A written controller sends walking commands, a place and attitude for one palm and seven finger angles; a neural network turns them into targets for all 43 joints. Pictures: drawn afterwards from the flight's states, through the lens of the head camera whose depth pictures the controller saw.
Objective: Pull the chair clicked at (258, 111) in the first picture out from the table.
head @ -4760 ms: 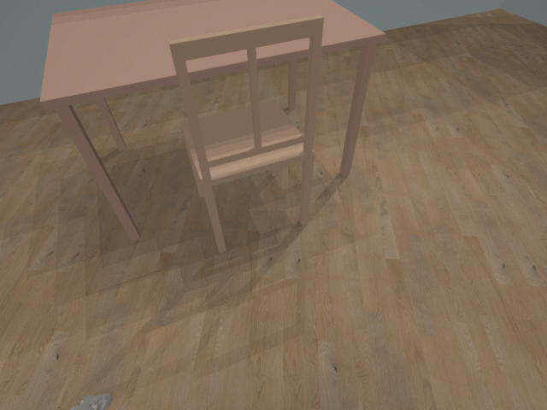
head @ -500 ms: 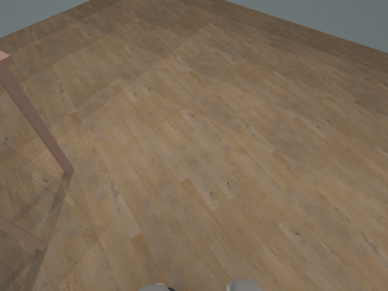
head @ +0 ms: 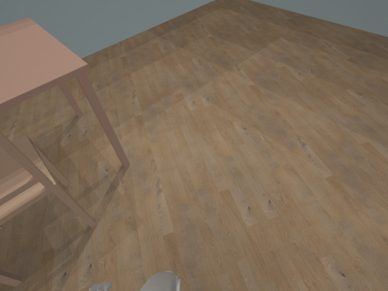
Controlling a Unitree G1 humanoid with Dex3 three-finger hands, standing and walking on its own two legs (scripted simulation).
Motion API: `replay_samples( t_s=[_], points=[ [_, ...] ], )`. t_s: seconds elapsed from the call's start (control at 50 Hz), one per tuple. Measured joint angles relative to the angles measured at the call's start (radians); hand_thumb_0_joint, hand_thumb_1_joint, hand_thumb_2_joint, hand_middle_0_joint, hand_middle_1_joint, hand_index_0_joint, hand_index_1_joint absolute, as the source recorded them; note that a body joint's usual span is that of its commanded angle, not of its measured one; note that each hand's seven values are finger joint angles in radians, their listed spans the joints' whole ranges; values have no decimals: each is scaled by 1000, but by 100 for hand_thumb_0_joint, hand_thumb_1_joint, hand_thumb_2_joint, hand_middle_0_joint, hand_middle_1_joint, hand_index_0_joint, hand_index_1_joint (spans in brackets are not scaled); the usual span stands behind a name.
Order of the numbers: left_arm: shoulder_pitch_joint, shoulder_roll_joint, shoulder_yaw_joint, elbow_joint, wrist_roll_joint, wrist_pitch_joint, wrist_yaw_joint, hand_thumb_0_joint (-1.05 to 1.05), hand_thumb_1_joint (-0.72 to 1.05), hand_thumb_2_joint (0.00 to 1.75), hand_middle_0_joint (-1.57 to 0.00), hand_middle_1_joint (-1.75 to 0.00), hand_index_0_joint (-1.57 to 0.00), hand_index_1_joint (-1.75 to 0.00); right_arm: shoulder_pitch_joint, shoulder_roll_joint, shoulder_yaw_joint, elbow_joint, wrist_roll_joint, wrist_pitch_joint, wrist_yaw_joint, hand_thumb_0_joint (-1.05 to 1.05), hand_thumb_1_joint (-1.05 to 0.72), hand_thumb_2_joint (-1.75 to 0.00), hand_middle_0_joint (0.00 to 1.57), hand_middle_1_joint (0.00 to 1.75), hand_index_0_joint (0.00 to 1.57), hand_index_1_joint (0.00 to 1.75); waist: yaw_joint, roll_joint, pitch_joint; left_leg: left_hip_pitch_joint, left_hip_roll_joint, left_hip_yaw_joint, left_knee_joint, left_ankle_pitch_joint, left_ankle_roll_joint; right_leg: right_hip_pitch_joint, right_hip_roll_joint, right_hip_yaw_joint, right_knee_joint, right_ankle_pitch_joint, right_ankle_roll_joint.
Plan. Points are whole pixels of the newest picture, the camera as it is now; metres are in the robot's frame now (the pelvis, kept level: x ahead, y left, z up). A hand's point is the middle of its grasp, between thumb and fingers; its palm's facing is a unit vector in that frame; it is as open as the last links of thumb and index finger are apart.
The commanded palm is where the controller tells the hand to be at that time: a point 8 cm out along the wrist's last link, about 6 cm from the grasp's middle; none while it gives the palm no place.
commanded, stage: turn to face it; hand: left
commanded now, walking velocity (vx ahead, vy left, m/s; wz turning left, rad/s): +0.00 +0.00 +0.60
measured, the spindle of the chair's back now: out of the picture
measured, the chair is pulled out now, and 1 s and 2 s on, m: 0.00 0.00 0.00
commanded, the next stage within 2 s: take the last steps up to it in 1.10 s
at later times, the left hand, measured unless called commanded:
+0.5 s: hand out of the picture -0.05 +0.27 -0.17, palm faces +0.38 -0.88 -0.28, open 7.4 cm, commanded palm none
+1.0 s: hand out of the picture -0.05 +0.20 -0.14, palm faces +0.57 -0.77 -0.29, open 7.4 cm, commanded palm none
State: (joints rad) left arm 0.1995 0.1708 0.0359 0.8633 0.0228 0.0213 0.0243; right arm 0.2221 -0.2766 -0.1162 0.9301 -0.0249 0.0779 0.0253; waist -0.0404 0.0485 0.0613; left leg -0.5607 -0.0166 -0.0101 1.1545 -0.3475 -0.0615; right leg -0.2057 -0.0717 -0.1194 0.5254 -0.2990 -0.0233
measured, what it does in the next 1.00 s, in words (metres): steps on the spot, turning left: left foot, then right foot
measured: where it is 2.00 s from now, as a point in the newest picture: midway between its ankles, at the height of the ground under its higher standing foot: outside the picture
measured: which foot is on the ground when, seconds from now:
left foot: up 0.00-0.30, down 0.32-0.76, up 0.78-1.00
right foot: down 0.00-0.32, up 0.34-0.74, down 0.76-1.00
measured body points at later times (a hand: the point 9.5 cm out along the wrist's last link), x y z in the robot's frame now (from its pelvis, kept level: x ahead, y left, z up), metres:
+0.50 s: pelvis -0.02 +0.04 +0.00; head +0.01 +0.07 +0.44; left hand -0.07 +0.32 -0.15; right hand +0.19 -0.16 -0.13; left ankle -0.06 +0.13 -0.74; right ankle +0.01 -0.11 -0.66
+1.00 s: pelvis -0.01 -0.01 +0.00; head +0.03 -0.03 +0.45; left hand -0.08 +0.24 -0.12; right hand +0.19 -0.20 -0.16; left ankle -0.12 +0.10 -0.66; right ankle +0.05 -0.09 -0.74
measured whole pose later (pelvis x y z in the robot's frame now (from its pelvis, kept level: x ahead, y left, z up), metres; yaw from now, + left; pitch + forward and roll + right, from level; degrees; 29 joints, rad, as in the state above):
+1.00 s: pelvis -0.01 -0.01 +0.00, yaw +36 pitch -1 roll +3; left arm 0.21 0.18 0.03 0.87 0.03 0.01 0.02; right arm 0.21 -0.26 -0.09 0.96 -0.02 0.09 0.03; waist -0.02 0.03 0.08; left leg -0.44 0.02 0.00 1.08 -0.40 -0.07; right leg -0.22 -0.10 -0.16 0.52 -0.28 -0.02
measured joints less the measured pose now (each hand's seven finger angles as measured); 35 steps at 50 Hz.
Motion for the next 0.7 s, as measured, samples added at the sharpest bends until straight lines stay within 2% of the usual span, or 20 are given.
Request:
replay_samples(
  t_s=[0.06,0.16,0.26,0.3,0.32,0.34,0.36,0.4,0.46,0.5,0.58,0.7],
  points=[
    [14,-2,-4,9,1,-5,-2,1,91,90,-21,-30,-20,-30,-4,-1,4,4,1,6,2,0,-90,-90,20,30,19,30,5,-19,11,28,35,13,2,-5,-18,16,-26,-38,-14,3,-2],
    [38,4,-5,21,6,-7,-7,1,91,90,-21,-30,-20,-30,-41,-1,16,17,4,17,2,0,-91,-90,20,30,19,30,29,-36,30,106,66,33,-127,-57,-25,13,-63,-102,-5,-6,4],
    [65,35,10,43,11,1,-10,1,91,90,-21,-30,-20,-30,-99,8,35,2,11,4,2,0,-91,-90,19,30,19,30,64,-57,42,211,62,83,-348,-91,-4,-11,-101,-158,40,-27,26],
    [76,54,20,54,8,7,-11,1,91,90,-21,-30,-20,-30,-116,12,42,-14,11,-9,2,0,-91,-90,19,30,19,30,72,-66,38,267,54,108,-478,-38,9,-25,-119,-183,80,-46,41],
    [87,64,26,56,5,10,-13,1,91,90,-21,-30,-20,-30,-120,10,46,-26,10,-18,4,0,-91,-90,20,30,19,30,75,-67,31,304,53,117,-562,35,23,-42,-128,-193,118,-65,51],
    [89,79,33,61,0,17,-15,1,91,90,-21,-30,-20,-30,-129,15,46,-33,8,-30,3,0,-90,-90,20,30,19,30,76,-81,31,301,42,117,-569,54,43,-73,-139,-171,189,-99,68],
    [85,94,38,66,0,30,-14,1,91,90,-21,-30,-20,-30,-136,22,50,-40,10,-39,2,0,-90,-90,20,30,19,30,82,-96,38,292,32,115,-545,36,62,-109,-135,-122,281,-165,82],
    [71,110,46,80,-1,52,-7,1,91,90,-20,-30,-20,-30,-136,31,58,-49,12,-54,-4,0,-90,-90,20,30,19,30,84,-100,37,289,27,97,-530,5,84,-178,-97,-36,452,-237,100],
    [42,117,52,78,-4,55,-11,1,91,90,-20,-30,-20,-30,-123,38,64,-50,8,-55,-18,0,-90,-90,20,30,20,30,77,-89,33,307,17,58,-580,31,85,-247,-60,32,581,-182,115],
    [25,115,51,64,-5,48,-15,1,91,90,-20,-30,-20,-29,-114,41,66,-45,7,-52,-20,0,-90,-90,20,30,20,30,74,-82,30,319,7,35,-616,58,89,-268,-49,58,583,-142,121],
    [-11,101,43,32,-6,42,-16,1,91,90,-20,-30,-20,-29,-92,46,67,-35,6,-46,-17,0,-90,-90,20,30,20,30,60,-65,24,325,-10,-9,-658,90,89,-263,-29,92,499,-121,126],
    [-58,70,29,-7,-13,29,-12,1,91,90,-20,-30,-20,-30,-52,46,55,-24,2,-33,-16,0,-90,-90,20,30,20,30,24,-30,20,296,-28,-80,-635,95,65,-175,20,104,271,-119,115]
  ],
)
